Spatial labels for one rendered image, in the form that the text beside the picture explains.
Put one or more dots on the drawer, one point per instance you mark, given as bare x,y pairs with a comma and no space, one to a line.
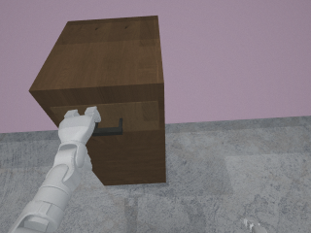
136,116

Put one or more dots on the handle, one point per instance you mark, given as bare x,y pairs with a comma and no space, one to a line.
107,131

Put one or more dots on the right robot hand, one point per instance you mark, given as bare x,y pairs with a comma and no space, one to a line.
252,225

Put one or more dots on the robot left forearm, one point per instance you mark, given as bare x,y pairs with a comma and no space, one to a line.
46,210

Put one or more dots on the cabinet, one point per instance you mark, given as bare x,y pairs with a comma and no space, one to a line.
110,61

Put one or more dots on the left robot hand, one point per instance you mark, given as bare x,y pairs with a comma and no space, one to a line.
79,128

